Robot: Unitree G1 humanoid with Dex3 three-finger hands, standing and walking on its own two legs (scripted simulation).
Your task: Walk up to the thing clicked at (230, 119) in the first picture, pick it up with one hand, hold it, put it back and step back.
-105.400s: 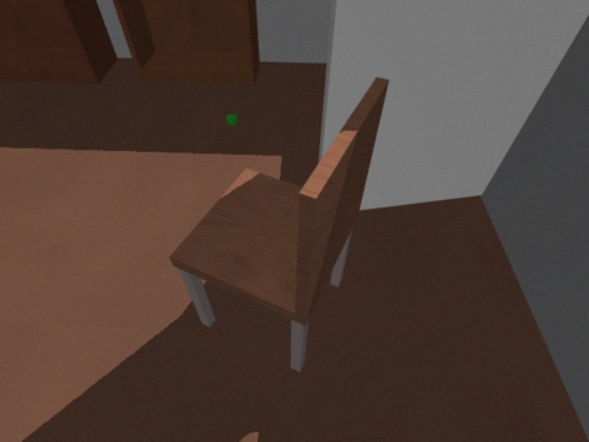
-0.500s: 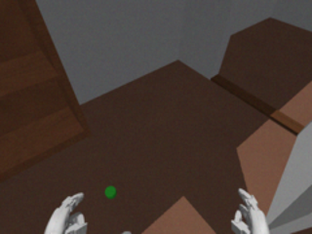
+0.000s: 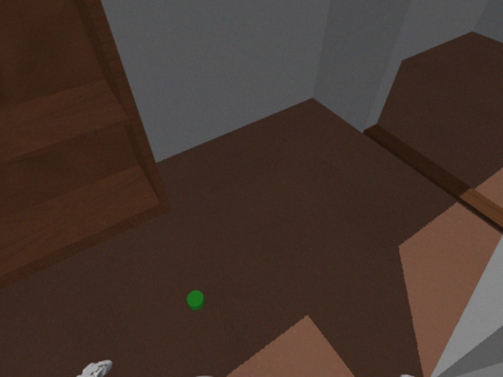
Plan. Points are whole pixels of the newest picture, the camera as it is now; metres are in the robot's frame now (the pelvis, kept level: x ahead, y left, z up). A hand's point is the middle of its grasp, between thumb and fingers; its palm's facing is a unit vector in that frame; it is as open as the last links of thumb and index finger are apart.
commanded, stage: stand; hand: left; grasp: from above
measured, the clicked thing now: (195, 300) +0.48 +0.25 -0.74
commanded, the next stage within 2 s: none
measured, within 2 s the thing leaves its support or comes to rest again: neither
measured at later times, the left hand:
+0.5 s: hand out of the picture +0.05 +0.24 -0.14, palm faces +0.05 -0.94 -0.34, open 7.3 cm
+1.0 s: hand out of the picture +0.07 +0.24 -0.13, palm faces +0.04 -0.94 -0.34, open 7.3 cm
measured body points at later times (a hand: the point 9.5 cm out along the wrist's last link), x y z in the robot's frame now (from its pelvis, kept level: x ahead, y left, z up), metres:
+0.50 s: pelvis +0.00 -0.01 +0.02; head +0.01 -0.01 +0.47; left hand +0.05 +0.29 -0.12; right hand +0.08 -0.29 -0.12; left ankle +0.02 +0.12 -0.72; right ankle -0.01 -0.13 -0.72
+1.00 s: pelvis +0.01 -0.01 +0.03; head +0.01 -0.01 +0.47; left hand +0.06 +0.29 -0.11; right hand +0.08 -0.29 -0.12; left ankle +0.02 +0.12 -0.72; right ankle -0.01 -0.13 -0.72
